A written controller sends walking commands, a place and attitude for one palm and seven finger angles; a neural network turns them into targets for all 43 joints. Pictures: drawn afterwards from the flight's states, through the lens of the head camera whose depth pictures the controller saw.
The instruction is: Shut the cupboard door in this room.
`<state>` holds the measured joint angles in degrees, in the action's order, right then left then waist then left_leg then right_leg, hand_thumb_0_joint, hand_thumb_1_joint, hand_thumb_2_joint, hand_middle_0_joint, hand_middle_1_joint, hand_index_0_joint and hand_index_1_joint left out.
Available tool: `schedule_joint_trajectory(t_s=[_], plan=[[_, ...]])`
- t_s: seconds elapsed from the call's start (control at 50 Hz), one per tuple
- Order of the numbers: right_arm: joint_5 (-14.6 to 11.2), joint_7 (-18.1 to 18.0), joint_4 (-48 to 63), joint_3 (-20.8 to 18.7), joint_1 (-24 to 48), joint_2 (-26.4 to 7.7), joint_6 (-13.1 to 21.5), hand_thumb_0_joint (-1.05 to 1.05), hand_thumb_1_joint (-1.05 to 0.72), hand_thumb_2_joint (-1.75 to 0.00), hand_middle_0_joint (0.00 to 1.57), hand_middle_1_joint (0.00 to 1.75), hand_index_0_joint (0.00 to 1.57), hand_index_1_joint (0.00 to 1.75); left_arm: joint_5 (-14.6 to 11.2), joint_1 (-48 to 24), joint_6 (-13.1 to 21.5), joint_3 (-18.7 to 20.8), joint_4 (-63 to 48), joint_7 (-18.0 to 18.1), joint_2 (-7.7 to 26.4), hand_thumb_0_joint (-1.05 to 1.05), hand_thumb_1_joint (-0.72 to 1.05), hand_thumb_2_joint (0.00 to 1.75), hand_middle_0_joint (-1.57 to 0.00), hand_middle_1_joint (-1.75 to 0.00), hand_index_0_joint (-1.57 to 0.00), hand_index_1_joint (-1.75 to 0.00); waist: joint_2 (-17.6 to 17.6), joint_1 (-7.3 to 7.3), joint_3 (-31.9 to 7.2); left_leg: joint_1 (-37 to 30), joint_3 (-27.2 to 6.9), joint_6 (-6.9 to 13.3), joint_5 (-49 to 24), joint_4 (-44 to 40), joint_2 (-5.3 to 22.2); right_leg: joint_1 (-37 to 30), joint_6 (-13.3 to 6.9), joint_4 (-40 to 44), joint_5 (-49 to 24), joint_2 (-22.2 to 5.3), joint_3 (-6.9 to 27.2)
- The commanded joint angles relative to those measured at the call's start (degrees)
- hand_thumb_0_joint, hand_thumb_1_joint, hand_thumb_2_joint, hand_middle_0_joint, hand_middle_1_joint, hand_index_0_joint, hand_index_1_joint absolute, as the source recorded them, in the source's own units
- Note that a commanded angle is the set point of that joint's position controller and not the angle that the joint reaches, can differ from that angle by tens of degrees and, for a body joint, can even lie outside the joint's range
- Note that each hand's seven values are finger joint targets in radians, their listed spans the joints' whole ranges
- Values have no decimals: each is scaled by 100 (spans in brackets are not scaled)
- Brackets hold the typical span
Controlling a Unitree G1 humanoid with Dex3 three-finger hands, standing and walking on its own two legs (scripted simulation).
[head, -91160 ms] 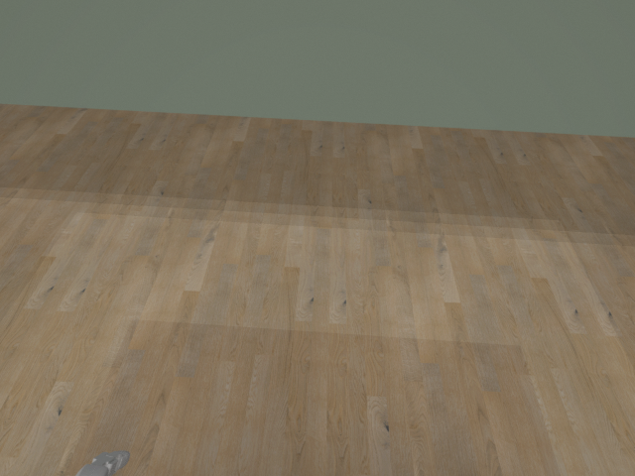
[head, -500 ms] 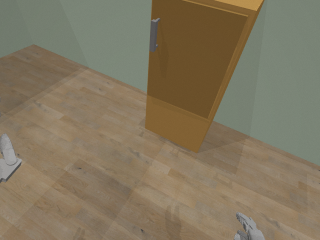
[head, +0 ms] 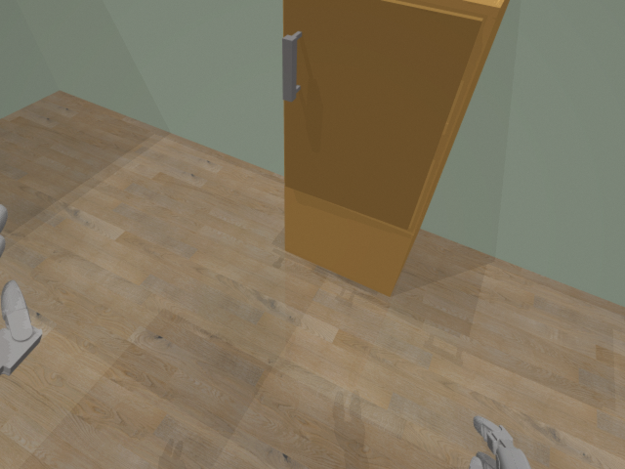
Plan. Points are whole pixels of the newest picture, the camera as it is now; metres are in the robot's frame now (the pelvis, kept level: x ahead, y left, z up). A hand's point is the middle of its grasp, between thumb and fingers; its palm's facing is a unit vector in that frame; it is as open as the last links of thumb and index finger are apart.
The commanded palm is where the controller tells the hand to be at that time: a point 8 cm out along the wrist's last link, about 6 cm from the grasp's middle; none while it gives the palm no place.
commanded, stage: stop stepping back and stand still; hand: left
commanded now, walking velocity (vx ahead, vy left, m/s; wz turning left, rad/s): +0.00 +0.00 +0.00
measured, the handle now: (293, 66) +0.97 +0.09 +0.05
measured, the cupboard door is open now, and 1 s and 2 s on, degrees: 2 2 2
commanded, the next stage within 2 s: let the arm hang, fingers relaxed in 0.62 s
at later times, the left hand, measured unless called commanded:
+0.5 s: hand out of the picture +0.18 +0.29 +0.16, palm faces +0.46 -0.78 -0.44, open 7.4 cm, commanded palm +0.12 +0.32 +0.18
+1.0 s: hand out of the picture +0.06 +0.20 -0.15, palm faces -0.09 -0.97 -0.21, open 7.4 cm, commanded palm none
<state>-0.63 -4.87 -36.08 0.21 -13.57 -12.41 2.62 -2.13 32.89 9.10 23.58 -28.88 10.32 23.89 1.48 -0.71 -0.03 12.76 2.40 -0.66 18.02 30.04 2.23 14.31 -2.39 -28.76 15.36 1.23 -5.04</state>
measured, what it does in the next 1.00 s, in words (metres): stands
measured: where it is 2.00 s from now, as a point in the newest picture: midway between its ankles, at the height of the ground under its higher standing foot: outside the picture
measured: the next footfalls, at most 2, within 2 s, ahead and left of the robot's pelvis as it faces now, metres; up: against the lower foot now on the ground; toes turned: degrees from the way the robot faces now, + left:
none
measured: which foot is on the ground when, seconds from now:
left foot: down 0.00-1.00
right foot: down 0.00-1.00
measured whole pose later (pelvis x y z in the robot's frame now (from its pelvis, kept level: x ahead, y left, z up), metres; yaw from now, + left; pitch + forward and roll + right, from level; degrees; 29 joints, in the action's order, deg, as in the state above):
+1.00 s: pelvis -0.04 +0.03 +0.00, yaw +0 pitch +0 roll +1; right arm 1.4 0.6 -48.9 0.9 -10.6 -16.7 -0.2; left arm 1.5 15.5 -3.6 -1.9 41.2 -0.5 11.5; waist 0.2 -1.9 3.3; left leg 15.8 4.5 2.0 15.2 31.0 -1.1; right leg 19.1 -0.6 -32.9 13.8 -2.2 -2.9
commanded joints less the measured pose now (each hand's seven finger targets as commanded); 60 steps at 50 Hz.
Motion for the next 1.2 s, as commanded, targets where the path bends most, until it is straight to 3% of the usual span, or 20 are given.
schedule_joint_trajectory(t_s=[0.0,0.04,0.14,0.22,0.38,0.42,0.5,0.62,0.68,0.7,0.72,0.76,0.78,0.82,0.86,0.88,1.06,1.1,1.12,1.18], plan=[[-28,3,931,-220,503,-580,315,0,-90,-90,20,30,20,30,4,-210,463,777,-977,152,1011,0,90,90,-20,-30,-20,-30,-795,1,-727,450,-252,111,-1958,-337,404,-1093,127,266,-2320,-576,783],[-46,31,947,-235,464,-577,284,0,-90,-90,20,30,20,30,-26,5,440,752,-765,127,937,0,90,90,-20,-30,-20,-30,-586,-20,-804,448,-218,65,-1902,-274,367,-1149,83,273,-2563,-656,853],[-55,36,1065,-215,540,-606,201,0,-90,-90,20,30,20,30,-69,64,404,730,-775,77,942,0,90,90,-20,-30,-20,-30,-452,1,-675,565,-353,96,-1655,-563,419,-1009,134,295,-1993,-530,706],[-30,-10,1111,-200,591,-632,223,0,-90,-90,20,30,20,30,-66,-181,407,819,-959,64,1103,0,90,90,-20,-30,-20,-30,-546,32,-614,628,-405,133,-1430,-761,431,-963,183,326,-1688,-451,643],[-4,-32,1047,-163,531,-597,321,0,-90,-90,20,30,20,30,-9,-594,405,554,-869,66,863,0,90,90,-20,-30,-20,-30,-671,49,-495,709,-390,162,-636,-1002,386,-877,216,468,-1107,-394,657],[7,-38,1027,-174,525,-618,342,0,-90,-90,20,30,20,30,-2,-653,396,638,-829,77,956,0,90,90,-20,-30,-20,-30,-597,65,-482,770,-395,156,-503,-1012,365,-886,214,528,-1015,-417,653],[-9,-12,1017,-173,526,-601,340,0,-90,-90,20,30,20,30,8,-570,383,522,-708,63,807,0,90,90,-20,-30,-20,-30,-468,59,-483,784,-398,155,-411,-1011,326,-877,205,600,-949,-426,684],[-8,-13,1038,-194,567,-630,326,0,-90,-90,20,30,20,30,16,-489,393,628,-779,59,920,0,90,90,-20,-30,-20,-30,-586,68,-462,872,-447,143,-424,-1084,315,-898,207,584,-897,-409,607],[-19,-12,1044,-186,549,-597,322,0,-90,-90,20,30,20,30,7,-402,400,610,-735,59,870,0,90,90,-20,-30,-20,-30,-450,71,-477,868,-416,158,-397,-1051,314,-912,213,597,-946,-416,642],[0,549,-193,-385,1060,-1578,722,0,-90,-90,20,30,20,30,360,-711,-355,-1908,3530,-783,-78,0,90,90,-20,-30,-20,-30,-481,-58,303,872,-429,147,-1600,-105,340,128,115,2,-1537,-799,370],[56,552,-310,-435,474,-1346,455,0,-90,-90,20,30,20,30,326,-842,-816,-1791,3642,-934,-253,0,90,90,-20,-30,-20,-30,-519,-71,-225,342,-300,47,-1990,-223,363,234,33,271,-1432,-757,737],[94,529,-243,-375,352,-1330,259,0,-90,-90,20,30,20,30,323,-1039,-937,-1793,3718,-994,-256,0,90,90,-20,-30,-20,-30,-529,-19,-244,553,-482,237,-1649,-365,515,268,31,-12,-583,-572,481],[112,532,-278,-335,422,-1363,177,0,-90,-90,20,30,20,30,350,-1232,-910,-1816,3998,-1013,-190,0,90,90,-20,-30,-20,-30,-326,14,-210,722,-605,321,-1541,-466,550,196,25,-143,-416,-504,469],[147,526,-337,-294,494,-1403,72,0,-90,-90,20,30,20,30,381,-1440,-871,-1882,4616,-1025,-33,0,90,90,-20,-30,-20,-30,526,60,-265,676,-697,344,-1397,-440,497,-5,-36,-33,-532,-562,611],[174,520,-485,-268,405,-1406,-20,0,-90,-90,20,30,20,30,396,-1619,-862,-1933,5282,-1011,53,0,90,90,-20,-30,-20,-30,917,20,-437,384,-657,324,-1278,-280,299,16,-164,126,-685,-775,908],[185,516,-580,-249,314,-1363,-71,0,-90,-90,20,30,20,30,394,-1722,-872,-1970,5607,-991,65,0,90,90,-20,-30,-20,-30,948,-20,-544,252,-635,306,-1212,-257,239,-2,-209,189,-640,-855,989],[200,422,-1486,-132,171,-875,-250,0,-90,-90,20,30,20,30,328,-1672,-872,-2077,7702,-910,-263,0,90,90,-20,-30,-20,-30,-1000,78,-309,192,-547,235,-452,-876,261,-387,-95,718,-153,-736,934],[179,414,-1670,-140,101,-868,-273,0,-90,-90,20,30,20,30,305,-1648,-857,-2106,8004,-921,-160,0,90,90,-20,-30,-20,-30,-1061,90,-169,305,-539,225,-197,-955,244,-456,-117,878,-48,-762,975],[166,402,-1716,-170,9,-912,-279,0,-90,-90,20,30,20,30,312,-1675,-833,-2082,8112,-919,-129,0,90,90,-20,-30,-20,-30,-812,75,-86,230,-549,221,-288,-918,268,-415,-133,966,-77,-766,983],[168,379,-1947,-192,-165,-908,-291,0,-90,-90,20,30,20,30,294,-1795,-833,-2106,8419,-935,-136,0,90,90,-20,-30,-20,-30,-595,29,229,208,-542,220,-14,-1048,280,-186,-134,1196,316,-774,1034]])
